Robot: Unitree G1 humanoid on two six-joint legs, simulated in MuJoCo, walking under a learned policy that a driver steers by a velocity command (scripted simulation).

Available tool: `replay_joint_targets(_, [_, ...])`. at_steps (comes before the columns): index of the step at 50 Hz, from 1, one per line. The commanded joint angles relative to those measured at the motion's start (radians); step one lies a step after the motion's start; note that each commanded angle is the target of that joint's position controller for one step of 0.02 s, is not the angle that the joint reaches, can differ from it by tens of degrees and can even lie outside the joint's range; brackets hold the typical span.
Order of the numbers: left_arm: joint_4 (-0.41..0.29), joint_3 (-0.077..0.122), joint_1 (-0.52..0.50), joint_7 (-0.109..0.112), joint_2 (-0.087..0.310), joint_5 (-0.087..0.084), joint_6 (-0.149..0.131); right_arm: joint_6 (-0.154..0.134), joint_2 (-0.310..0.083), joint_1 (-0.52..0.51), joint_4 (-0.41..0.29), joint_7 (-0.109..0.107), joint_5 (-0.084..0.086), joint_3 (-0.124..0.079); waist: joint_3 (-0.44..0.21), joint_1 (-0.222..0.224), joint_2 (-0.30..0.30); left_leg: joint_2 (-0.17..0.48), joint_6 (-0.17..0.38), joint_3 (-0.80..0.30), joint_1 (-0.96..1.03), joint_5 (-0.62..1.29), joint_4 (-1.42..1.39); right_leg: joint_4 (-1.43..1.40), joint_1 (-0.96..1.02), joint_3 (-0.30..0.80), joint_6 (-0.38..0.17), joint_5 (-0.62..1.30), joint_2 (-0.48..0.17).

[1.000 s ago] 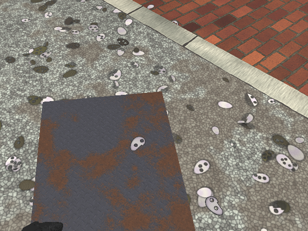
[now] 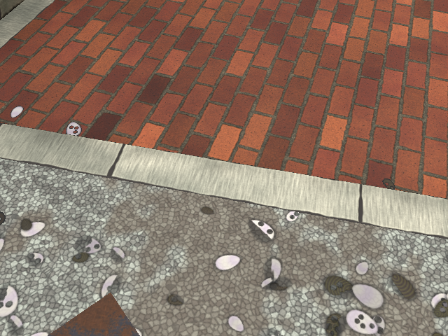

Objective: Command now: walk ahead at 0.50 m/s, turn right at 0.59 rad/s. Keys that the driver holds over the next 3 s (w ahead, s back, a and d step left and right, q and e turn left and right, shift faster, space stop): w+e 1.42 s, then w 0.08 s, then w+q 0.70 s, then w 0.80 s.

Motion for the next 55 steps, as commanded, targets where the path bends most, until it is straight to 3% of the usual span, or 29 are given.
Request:
replay_joint_targets(1, [-0.086, -0.009, -0.08, -0.021, 0.008, 0.001, -0.02, -0.011, -0.164, -0.069, -0.064, -0.007, 0.008, -0.033, 0.014, 0.007, 0.096, 0.262, 0.137, -0.07, -0.022, 0.333, -0.1, -0.136, 0.035, -0.036, -0.014, 0.129, 0.001])
replay_joint_targets(4, [-0.125, -0.008, -0.152, -0.036, 0.016, -0.003, -0.019, 0.004, -0.19, -0.027, -0.037, -0.008, 0.022, -0.041, 0.035, -0.006, 0.099, 0.293, 0.117, -0.032, 0.063, 0.382, -0.07, -0.217, 0.033, -0.069, -0.044, 0.084, 0.017])
replay_joint_targets(6, [-0.143, 0.002, -0.151, -0.043, 0.038, 0.001, -0.015, 0.018, -0.214, -0.024, -0.03, -0.011, 0.031, -0.047, 0.018, 0.018, 0.116, 0.306, 0.097, 0.003, 0.114, 0.597, 0.01, -0.248, 0.086, -0.11, -0.079, -0.012, 0.056])
replay_joint_targets(8, [-0.125, 0.032, -0.028, -0.04, 0.091, 0.006, -0.006, 0.033, -0.242, -0.031, -0.032, -0.02, 0.037, -0.056, -0.071, 0.103, 0.142, 0.294, 0.071, 0.046, 0.117, 0.908, 0.231, -0.268, 0.281, -0.165, -0.128, -0.093, 0.133])
replay_joint_targets(9, [-0.081, 0.064, 0.142, -0.029, 0.142, 0.003, 0.0, 0.037, -0.227, -0.038, -0.038, -0.025, 0.038, -0.048, -0.157, 0.194, 0.117, 0.261, 0.04, 0.075, 0.015, 0.888, 0.443, -0.326, 0.529, -0.16, -0.168, -0.033, 0.168])
replay_joint_targets(10, [-0.05, 0.092, 0.29, -0.006, 0.228, -0.004, 0.012, 0.031, -0.163, -0.006, -0.057, -0.026, 0.002, -0.021, -0.255, 0.234, -0.032, 0.208, -0.004, 0.079, -0.257, 0.449, 0.767, -0.332, 0.844, 0.092, -0.235, -0.008, 0.008])
replay_joint_targets(11, [-0.074, 0.091, 0.235, -0.008, 0.308, -0.007, -0.003, 0.002, -0.051, 0.071, -0.117, -0.01, -0.021, 0.019, -0.374, 0.111, -0.228, -0.001, -0.05, -0.071, -0.651, -0.381, 1.068, -0.469, 1.1, 0.685, -0.426, -0.236, -0.218])
replay_joint_targets(12, [-0.087, 0.068, 0.262, -0.013, 0.207, -0.003, -0.017, -0.027, -0.156, -0.052, -0.119, 0.004, 0.016, -0.001, -0.399, 0.203, -0.091, 0.037, -0.034, -0.231, -0.751, -0.347, 1.135, -0.563, 1.098, 0.73, -0.403, -0.324, -0.225])
replay_joint_targets(13, [-0.076, 0.053, 0.225, -0.015, 0.168, 0.004, -0.03, -0.042, -0.176, -0.126, -0.149, 0.01, 0.044, -0.006, -0.245, 0.195, -0.063, 0.074, -0.017, -0.215, -0.805, -0.244, 1.095, -0.579, 0.98, 0.585, -0.36, -0.253, -0.193])
replay_joint_targets(14, [-0.078, 0.046, 0.166, -0.014, 0.149, 0.003, -0.035, -0.049, -0.161, -0.133, -0.143, 0.003, 0.028, -0.001, -0.166, 0.148, 0.025, 0.115, -0.015, -0.212, -0.756, -0.161, 1.008, -0.582, 0.831, 0.474, -0.328, -0.144, -0.147])
replay_joint_targets(15, [-0.088, 0.039, 0.106, -0.011, 0.126, 0.009, -0.036, -0.048, -0.163, -0.13, -0.135, -0.003, 0.004, -0.006, -0.118, 0.108, 0.037, 0.139, -0.027, -0.21, -0.69, -0.116, 0.928, -0.593, 0.708, 0.394, -0.309, -0.024, -0.112])
replay_joint_targets(16, [-0.102, 0.03, 0.073, -0.007, 0.108, 0.022, -0.036, -0.038, -0.165, -0.11, -0.13, -0.002, -0.003, -0.01, -0.104, 0.075, 0.016, 0.154, -0.035, -0.217, -0.626, -0.085, 0.899, -0.615, 0.628, 0.351, -0.305, 0.053, -0.087])
replay_joint_targets(19, [-0.086, 0.032, 0.07, 0.007, 0.114, 0.016, -0.043, -0.01, -0.13, -0.106, -0.128, -0.004, -0.014, -0.003, -0.08, 0.053, 0.009, 0.144, -0.082, -0.19, -0.574, -0.031, 0.792, -0.649, 0.499, 0.271, -0.319, 0.185, -0.057])
replay_joint_targets(22, [-0.058, 0.039, 0.111, 0.025, 0.138, 0.01, -0.039, -0.004, -0.092, -0.221, -0.16, -0.004, -0.016, 0.012, -0.042, 0.088, 0.0, 0.113, -0.108, -0.181, -0.567, 0.161, 0.576, -0.651, 0.442, 0.204, -0.281, 0.152, -0.005])
replay_joint_targets(25, [-0.031, 0.043, 0.159, 0.033, 0.148, 0.003, -0.031, -0.013, -0.074, -0.333, -0.185, 0.008, -0.005, 0.023, -0.028, 0.134, -0.019, 0.061, -0.106, -0.176, -0.478, 0.317, 0.373, -0.637, 0.411, 0.198, -0.238, 0.042, 0.021])
replay_joint_targets(27, [-0.009, 0.045, 0.195, 0.034, 0.149, -0.005, -0.027, -0.019, -0.089, -0.372, -0.2, 0.016, 0.006, 0.019, -0.025, 0.148, -0.026, 0.046, -0.096, -0.193, -0.449, 0.336, 0.314, -0.609, 0.44, 0.245, -0.229, -0.004, 0.001])
replay_joint_targets(30, [0.006, 0.043, 0.207, 0.039, 0.134, -0.006, -0.018, -0.028, -0.128, -0.355, -0.202, 0.024, 0.011, 0.001, -0.03, 0.128, -0.055, 0.041, -0.063, -0.223, -0.418, 0.24, 0.255, -0.514, 0.528, 0.334, -0.209, -0.023, -0.032])
replay_joint_targets(32, [0.004, 0.04, 0.187, 0.038, 0.119, -0.003, -0.011, -0.035, -0.145, -0.26, -0.179, 0.019, 0.012, -0.015, -0.055, 0.074, -0.081, 0.034, -0.025, -0.199, -0.293, 0.173, 0.215, -0.433, 0.534, 0.358, -0.184, 0.012, -0.017])
replay_joint_targets(33, [-0.003, 0.025, 0.186, 0.036, 0.077, 0.001, -0.011, -0.04, -0.173, -0.161, -0.163, 0.012, 0.0, -0.03, -0.13, 0.026, -0.06, 0.079, 0.013, -0.222, -0.123, 0.167, 0.204, -0.296, 0.5, 0.319, -0.152, 0.028, 0.035])
replay_joint_targets(34, [-0.019, 0.002, 0.215, 0.035, 0.015, 0.02, -0.012, -0.04, -0.228, -0.019, -0.152, 0.004, -0.012, -0.043, -0.278, -0.017, 0.077, 0.26, 0.071, -0.401, 0.136, 0.125, 0.218, -0.003, 0.373, 0.223, -0.111, -0.166, 0.109])
replay_joint_targets(35, [-0.05, -0.008, 0.347, 0.035, -0.01, -0.017, -0.019, -0.024, -0.286, 0.042, -0.117, 0.013, -0.016, -0.058, -0.371, 0.049, 0.426, 0.453, 0.223, -0.888, 0.381, -0.165, 0.095, 0.294, 0.029, 0.119, -0.055, -0.53, 0.211])
replay_joint_targets(36, [-0.017, 0.012, 0.322, 0.039, 0.099, -0.023, -0.018, -0.02, -0.181, 0.004, -0.14, 0.018, 0.007, -0.036, -0.278, 0.026, 0.279, 0.444, 0.198, -0.912, 0.322, -0.366, 0.048, 0.413, -0.075, 0.146, -0.037, -0.476, 0.129])
replay_joint_targets(37, [-0.029, 0.027, 0.211, 0.039, 0.143, -0.015, -0.012, -0.014, -0.131, -0.034, -0.145, 0.013, 0.009, -0.022, -0.159, 0.0, 0.187, 0.403, 0.157, -0.741, 0.204, -0.319, 0.041, 0.432, -0.098, 0.117, -0.029, -0.381, 0.098])
replay_joint_targets(38, [-0.036, 0.028, 0.164, 0.041, 0.134, -0.006, -0.007, -0.008, -0.119, -0.079, -0.149, 0.011, -0.002, -0.015, -0.098, 0.017, 0.122, 0.359, 0.138, -0.613, 0.092, -0.18, 0.029, 0.411, -0.063, 0.09, -0.022, -0.31, 0.066])
replay_joint_targets(39, [-0.046, 0.03, 0.133, 0.038, 0.118, 0.003, -0.006, -0.005, -0.099, -0.102, -0.138, 0.008, -0.006, -0.009, -0.05, 0.03, 0.123, 0.323, 0.138, -0.524, 0.015, -0.074, 0.01, 0.367, -0.049, 0.088, -0.019, -0.264, 0.04])
replay_joint_targets(41, [-0.048, 0.028, 0.147, 0.028, 0.078, -0.009, 0.001, -0.012, -0.082, -0.111, -0.124, 0.002, -0.01, -0.005, -0.036, 0.055, 0.174, 0.281, 0.132, -0.392, -0.059, 0.031, -0.035, 0.316, 0.019, 0.065, -0.017, -0.225, 0.007])
replay_joint_targets(44, [-0.072, 0.018, 0.101, 0.024, 0.038, -0.003, 0.012, -0.021, -0.11, -0.094, -0.095, 0.001, -0.001, -0.017, -0.016, 0.054, 0.144, 0.296, 0.163, -0.292, -0.062, 0.153, -0.076, 0.238, -0.024, 0.047, -0.008, -0.176, -0.009])
replay_joint_targets(51, [-0.111, -0.003, -0.065, -0.013, 0.002, 0.0, -0.005, 0.0, -0.164, -0.07, -0.05, -0.007, 0.006, -0.03, 0.022, 0.004, 0.107, 0.277, 0.133, -0.055, -0.01, 0.321, -0.086, -0.11, 0.018, -0.04, -0.019, 0.104, 0.003])
replay_joint_targets(55, [-0.149, 0.0, -0.137, -0.035, 0.013, -0.002, -0.003, 0.024, -0.203, -0.028, -0.022, -0.007, 0.029, -0.043, 0.047, -0.001, 0.111, 0.314, 0.11, 0.005, 0.087, 0.448, -0.04, -0.22, 0.047, -0.093, -0.061, 0.029, 0.03])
